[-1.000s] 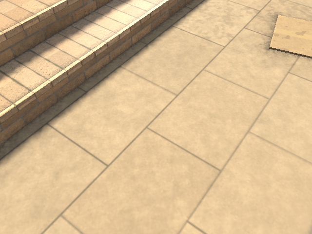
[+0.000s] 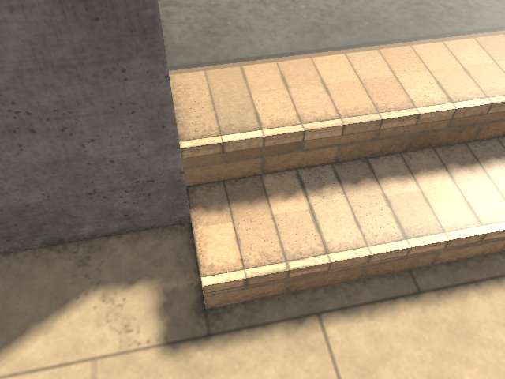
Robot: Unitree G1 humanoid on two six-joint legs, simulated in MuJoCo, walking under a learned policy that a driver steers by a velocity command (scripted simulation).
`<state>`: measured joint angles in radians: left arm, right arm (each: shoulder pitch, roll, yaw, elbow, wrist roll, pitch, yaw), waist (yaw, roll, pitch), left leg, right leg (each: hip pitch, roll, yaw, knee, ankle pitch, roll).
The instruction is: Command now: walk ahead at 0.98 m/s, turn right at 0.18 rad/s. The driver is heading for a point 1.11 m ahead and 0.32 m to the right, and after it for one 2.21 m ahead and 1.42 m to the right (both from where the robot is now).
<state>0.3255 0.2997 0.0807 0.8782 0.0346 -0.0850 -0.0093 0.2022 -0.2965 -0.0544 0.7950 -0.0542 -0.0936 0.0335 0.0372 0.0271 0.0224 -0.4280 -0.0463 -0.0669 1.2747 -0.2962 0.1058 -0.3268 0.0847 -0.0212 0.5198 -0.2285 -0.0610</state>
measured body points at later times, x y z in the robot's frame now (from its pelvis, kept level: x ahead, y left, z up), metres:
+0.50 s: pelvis +0.41 +0.01 +0.01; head +0.44 +0.00 +0.46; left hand +0.69 +0.20 -0.08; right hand +0.33 -0.27 -0.11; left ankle +0.37 +0.14 -0.73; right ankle +0.45 -0.12 -0.64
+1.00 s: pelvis +0.75 -0.18 +0.04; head +0.76 -0.21 +0.49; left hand +0.90 +0.01 -0.09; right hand +0.86 -0.46 +0.00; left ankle +0.90 -0.22 -0.51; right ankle +0.62 -0.13 -0.69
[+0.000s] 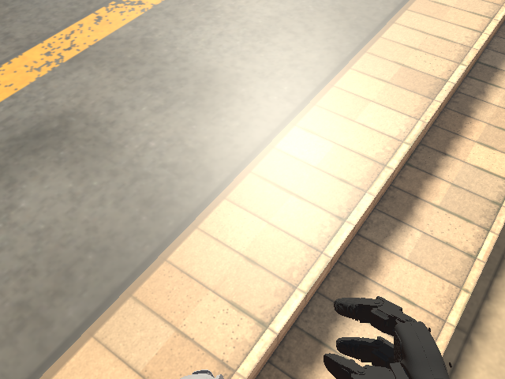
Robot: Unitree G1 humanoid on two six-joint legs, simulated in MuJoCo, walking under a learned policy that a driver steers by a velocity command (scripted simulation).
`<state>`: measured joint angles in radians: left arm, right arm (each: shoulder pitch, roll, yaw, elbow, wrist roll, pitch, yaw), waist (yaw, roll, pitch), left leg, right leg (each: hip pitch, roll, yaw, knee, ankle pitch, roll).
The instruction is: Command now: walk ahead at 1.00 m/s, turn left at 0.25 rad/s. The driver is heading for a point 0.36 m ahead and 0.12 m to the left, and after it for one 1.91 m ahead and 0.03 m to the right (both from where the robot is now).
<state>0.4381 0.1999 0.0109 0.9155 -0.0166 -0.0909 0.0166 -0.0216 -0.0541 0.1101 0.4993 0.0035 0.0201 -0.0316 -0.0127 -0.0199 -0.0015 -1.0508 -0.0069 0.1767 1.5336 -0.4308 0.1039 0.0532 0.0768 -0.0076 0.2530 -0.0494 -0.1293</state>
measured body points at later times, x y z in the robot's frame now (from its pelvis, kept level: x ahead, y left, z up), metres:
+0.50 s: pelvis +0.40 +0.05 +0.19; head +0.44 +0.11 +0.63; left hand +0.28 +0.25 +0.02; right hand +0.63 -0.16 +0.11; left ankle +0.32 +0.14 -0.27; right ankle +0.31 -0.19 -0.55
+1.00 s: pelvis +0.58 +0.04 +0.29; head +0.59 +0.03 +0.74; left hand +0.86 +0.22 +0.24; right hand +0.65 -0.29 +0.21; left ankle +0.58 +0.19 -0.30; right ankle +0.66 -0.07 -0.42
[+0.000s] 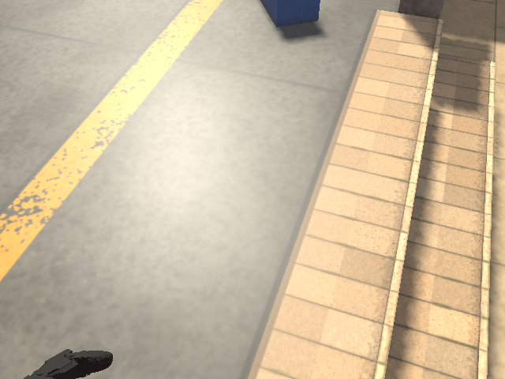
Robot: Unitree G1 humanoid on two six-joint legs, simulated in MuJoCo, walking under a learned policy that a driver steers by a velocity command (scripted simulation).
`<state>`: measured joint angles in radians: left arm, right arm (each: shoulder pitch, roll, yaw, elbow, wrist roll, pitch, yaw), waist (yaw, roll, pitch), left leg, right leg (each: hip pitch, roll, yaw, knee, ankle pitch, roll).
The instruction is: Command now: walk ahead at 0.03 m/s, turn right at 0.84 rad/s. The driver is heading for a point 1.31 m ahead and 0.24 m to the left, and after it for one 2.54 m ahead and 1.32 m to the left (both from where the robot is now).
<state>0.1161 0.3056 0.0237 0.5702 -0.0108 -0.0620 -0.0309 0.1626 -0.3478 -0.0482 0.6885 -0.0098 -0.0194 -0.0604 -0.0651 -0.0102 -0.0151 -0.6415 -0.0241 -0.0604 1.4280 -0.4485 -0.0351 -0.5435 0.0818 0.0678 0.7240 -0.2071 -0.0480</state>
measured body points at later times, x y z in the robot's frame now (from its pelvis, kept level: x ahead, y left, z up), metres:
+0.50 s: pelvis +0.02 +0.08 +0.02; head +0.04 +0.10 +0.47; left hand +0.20 +0.33 -0.07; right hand +0.16 -0.18 -0.07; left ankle +0.07 +0.18 -0.71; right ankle +0.03 -0.05 -0.64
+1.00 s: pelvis +0.00 +0.09 +0.03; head +0.02 +0.07 +0.48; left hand +0.04 +0.36 -0.06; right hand +0.25 -0.08 -0.07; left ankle -0.08 +0.24 -0.66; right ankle +0.04 -0.01 -0.71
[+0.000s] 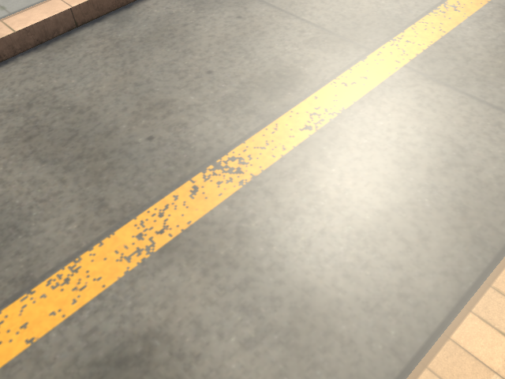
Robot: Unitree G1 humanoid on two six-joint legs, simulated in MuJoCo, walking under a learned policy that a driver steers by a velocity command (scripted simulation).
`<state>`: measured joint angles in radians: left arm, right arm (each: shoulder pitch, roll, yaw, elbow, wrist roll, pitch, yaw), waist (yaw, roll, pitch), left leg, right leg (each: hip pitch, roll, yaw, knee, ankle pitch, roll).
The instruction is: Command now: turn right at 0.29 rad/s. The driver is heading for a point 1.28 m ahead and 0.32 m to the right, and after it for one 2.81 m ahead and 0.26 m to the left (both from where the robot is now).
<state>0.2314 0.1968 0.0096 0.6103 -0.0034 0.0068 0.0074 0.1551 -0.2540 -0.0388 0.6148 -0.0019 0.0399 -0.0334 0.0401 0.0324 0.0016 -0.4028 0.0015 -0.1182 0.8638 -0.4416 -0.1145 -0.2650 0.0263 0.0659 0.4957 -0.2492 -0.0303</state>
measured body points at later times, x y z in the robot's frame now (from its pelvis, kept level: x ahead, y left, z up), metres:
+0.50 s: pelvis -0.02 +0.01 -0.02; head +0.00 -0.03 +0.43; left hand +0.26 +0.17 -0.08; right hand +0.00 -0.31 -0.13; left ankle -0.01 +0.16 -0.73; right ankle -0.04 -0.08 -0.74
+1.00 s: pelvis +0.01 +0.00 +0.01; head +0.02 +0.00 +0.46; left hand +0.25 +0.18 -0.08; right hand +0.03 -0.30 -0.10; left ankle +0.05 +0.15 -0.66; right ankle -0.04 -0.09 -0.74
